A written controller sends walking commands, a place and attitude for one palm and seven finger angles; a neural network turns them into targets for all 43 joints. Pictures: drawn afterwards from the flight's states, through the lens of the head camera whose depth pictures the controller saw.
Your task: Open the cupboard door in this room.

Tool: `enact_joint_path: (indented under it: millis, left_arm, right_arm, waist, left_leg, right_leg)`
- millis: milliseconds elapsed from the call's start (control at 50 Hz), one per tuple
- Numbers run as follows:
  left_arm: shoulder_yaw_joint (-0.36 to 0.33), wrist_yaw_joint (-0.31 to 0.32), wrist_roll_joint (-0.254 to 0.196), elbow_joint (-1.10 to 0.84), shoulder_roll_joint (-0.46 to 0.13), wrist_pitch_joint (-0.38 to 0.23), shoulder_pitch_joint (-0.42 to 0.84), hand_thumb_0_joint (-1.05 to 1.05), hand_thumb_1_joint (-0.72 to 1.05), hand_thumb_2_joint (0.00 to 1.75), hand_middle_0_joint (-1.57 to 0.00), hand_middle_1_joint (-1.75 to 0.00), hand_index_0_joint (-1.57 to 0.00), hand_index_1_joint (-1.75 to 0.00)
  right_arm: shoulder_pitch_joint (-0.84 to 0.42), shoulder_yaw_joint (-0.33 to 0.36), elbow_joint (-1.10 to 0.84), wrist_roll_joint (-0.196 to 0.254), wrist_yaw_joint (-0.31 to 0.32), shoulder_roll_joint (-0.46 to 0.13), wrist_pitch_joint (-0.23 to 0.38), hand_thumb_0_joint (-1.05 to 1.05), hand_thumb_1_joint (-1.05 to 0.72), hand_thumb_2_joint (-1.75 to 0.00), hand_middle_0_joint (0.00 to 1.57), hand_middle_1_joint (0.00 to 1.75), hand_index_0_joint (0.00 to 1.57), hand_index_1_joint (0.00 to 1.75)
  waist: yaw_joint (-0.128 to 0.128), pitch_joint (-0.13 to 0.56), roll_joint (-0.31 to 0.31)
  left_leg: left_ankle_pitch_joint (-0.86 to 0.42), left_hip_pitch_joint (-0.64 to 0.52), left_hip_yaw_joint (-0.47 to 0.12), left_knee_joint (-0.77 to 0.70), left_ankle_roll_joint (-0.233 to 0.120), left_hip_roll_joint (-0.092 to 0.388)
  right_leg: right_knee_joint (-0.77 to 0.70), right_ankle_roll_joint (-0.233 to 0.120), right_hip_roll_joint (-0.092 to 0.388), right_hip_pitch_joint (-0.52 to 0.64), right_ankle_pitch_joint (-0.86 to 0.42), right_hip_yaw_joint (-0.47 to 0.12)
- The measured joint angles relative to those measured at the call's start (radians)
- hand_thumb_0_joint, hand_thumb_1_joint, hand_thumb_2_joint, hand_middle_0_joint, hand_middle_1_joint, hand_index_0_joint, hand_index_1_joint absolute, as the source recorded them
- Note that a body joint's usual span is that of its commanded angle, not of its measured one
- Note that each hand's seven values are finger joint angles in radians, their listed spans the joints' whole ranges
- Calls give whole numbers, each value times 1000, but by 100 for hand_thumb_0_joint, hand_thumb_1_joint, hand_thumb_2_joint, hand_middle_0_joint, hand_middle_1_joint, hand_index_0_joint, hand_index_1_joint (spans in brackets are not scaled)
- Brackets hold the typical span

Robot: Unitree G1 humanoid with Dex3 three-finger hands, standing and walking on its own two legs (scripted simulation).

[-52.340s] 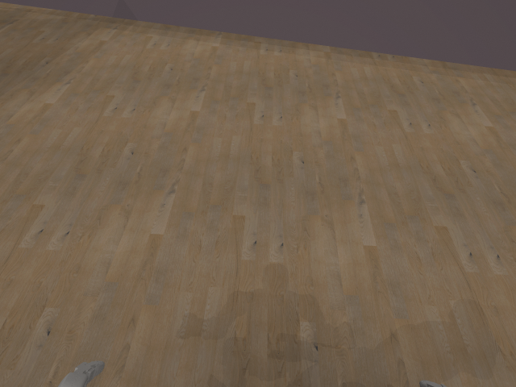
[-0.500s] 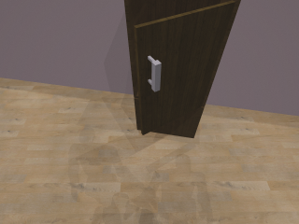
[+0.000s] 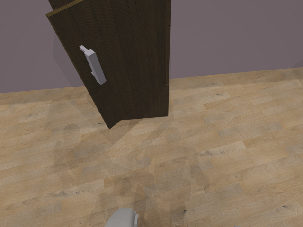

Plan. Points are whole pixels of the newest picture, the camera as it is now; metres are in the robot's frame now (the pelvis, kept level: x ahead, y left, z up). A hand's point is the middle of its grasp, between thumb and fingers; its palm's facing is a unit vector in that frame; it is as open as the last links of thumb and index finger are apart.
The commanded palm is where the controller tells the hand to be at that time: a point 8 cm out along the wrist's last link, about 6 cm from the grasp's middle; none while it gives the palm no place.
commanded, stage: walk to a spot facing it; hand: left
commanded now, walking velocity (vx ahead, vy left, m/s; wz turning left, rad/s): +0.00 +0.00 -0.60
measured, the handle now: (92, 65) +0.56 +0.24 +0.06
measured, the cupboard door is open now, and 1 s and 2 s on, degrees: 41 41 41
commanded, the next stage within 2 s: none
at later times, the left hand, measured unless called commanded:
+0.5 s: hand (81, 212) +0.15 +0.25 -0.18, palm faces -0.19 -0.95 -0.25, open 7.4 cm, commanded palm none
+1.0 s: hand (133, 172) +0.28 +0.10 -0.15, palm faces -0.59 -0.76 -0.28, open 7.4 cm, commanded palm none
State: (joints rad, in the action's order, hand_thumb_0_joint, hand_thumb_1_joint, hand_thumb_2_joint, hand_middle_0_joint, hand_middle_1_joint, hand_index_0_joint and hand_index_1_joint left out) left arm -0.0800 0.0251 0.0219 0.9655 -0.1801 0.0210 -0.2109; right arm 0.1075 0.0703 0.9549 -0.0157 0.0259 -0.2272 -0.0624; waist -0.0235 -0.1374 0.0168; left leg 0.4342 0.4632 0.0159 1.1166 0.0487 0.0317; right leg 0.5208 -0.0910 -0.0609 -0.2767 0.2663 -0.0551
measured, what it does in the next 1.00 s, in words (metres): steps on the spot, turning right: left foot, then right foot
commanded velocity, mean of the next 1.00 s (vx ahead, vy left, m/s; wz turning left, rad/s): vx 0.00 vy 0.00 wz -0.60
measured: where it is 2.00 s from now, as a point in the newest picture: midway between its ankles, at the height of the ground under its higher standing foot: (176, 225)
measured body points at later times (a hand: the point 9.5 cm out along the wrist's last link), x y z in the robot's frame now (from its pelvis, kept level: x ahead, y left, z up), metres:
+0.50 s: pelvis +0.05 +0.05 -0.01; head +0.12 +0.06 +0.44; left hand +0.17 +0.30 -0.16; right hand +0.11 -0.22 -0.13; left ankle +0.06 +0.16 -0.74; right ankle -0.02 -0.06 -0.69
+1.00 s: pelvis +0.06 +0.01 +0.00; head +0.10 -0.04 +0.44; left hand +0.31 +0.14 -0.13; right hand -0.06 -0.23 -0.16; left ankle +0.13 +0.15 -0.66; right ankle +0.02 -0.07 -0.74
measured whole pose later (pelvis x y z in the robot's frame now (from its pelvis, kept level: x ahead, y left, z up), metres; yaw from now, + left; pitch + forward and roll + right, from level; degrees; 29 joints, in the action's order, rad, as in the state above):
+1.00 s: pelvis +0.06 +0.01 +0.00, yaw -36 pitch +1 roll +2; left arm -0.05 0.01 0.03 0.87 -0.22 0.04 -0.12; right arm 0.22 0.06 0.91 -0.01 0.01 -0.25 -0.07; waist 0.04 -0.13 0.01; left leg 0.44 0.47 0.03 1.09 0.07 0.08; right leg 0.54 -0.05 -0.03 -0.29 0.26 -0.03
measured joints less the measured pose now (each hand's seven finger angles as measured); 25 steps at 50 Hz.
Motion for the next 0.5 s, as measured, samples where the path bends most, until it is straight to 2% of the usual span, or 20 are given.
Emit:
enact_joint_path:
  millis: [140,300,360,400,420,460,500]
  left_arm:
    - [5,-4,2,-11,13,0,-26,1,91,90,-20,-30,-20,-30]
    - [-5,-2,8,-31,-8,4,-41,1,91,90,-21,-30,-20,-30]
    - [-12,-1,7,-33,-27,12,-45,1,91,90,-21,-30,-20,-30]
    - [-15,0,3,-34,-40,19,-49,1,91,90,-20,-30,-20,-30]
    - [-15,-2,-4,-38,-42,23,-55,1,91,90,-20,-30,-20,-30]
    - [-19,-10,-5,-33,-67,29,-26,1,91,90,-20,-30,-20,-30]
    - [-26,-19,3,-44,-87,31,-6,1,91,90,-20,-30,-20,-30]
  right_arm:
    - [-54,0,-43,3,5,-5,5,0,-91,-90,20,30,20,30]
    - [-83,-13,-71,13,7,19,13,0,-91,-90,20,30,20,30]
    - [-78,-21,-87,18,5,33,23,0,-91,-90,20,30,20,30]
    - [-60,-29,-98,19,5,37,36,0,-91,-90,20,30,20,30]
    - [-42,-33,-108,14,4,28,47,0,-91,-89,20,30,20,30]
    - [-23,-38,-103,2,11,38,52,0,-91,-89,20,30,20,30]
    - [4,-50,-103,-10,13,44,49,0,-91,-89,20,30,20,30]
  waist:
    - [-10,22,-7]
    - [-34,32,-30]
    - [-31,39,-45]
    - [-21,52,-45]
    - [-14,68,-24]
    - [-15,54,-51]
    - [-20,41,-64]
  left_leg:
    - [-40,15,-57,-78,16,1]
    - [0,-24,-60,-232,7,-34]
    - [-28,-63,-60,-350,-1,-50]
    - [-117,-125,-60,-512,-10,-45]
    - [-147,-156,-72,-584,-35,-22]
    - [-113,-160,-43,-552,-59,-30]
    - [-106,-182,-16,-559,-64,-16]
  right_leg:
    - [-78,0,-31,26,-40,-77]
    - [-73,18,-62,31,-30,-165]
    - [-54,33,-74,25,-16,-196]
    - [-14,48,-91,10,10,-210]
    - [40,57,-108,-16,45,-190]
    - [239,93,-67,-83,196,-125]
    - [425,123,-30,-151,250,-56]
